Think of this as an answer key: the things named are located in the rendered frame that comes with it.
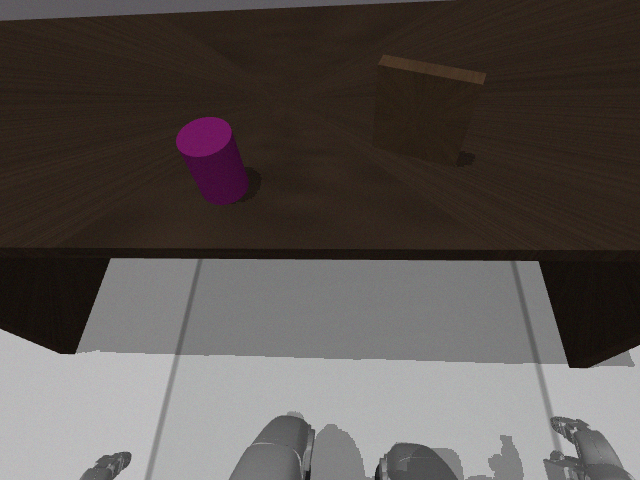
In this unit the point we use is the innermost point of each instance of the left robot hand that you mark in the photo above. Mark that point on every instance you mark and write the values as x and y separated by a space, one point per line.
107 467

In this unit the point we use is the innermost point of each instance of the right robot hand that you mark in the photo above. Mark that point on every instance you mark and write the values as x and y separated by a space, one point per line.
591 446

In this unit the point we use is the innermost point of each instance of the right robot arm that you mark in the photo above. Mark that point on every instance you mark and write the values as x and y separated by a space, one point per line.
604 471

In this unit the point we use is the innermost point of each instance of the desk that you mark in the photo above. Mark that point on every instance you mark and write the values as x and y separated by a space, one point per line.
549 170

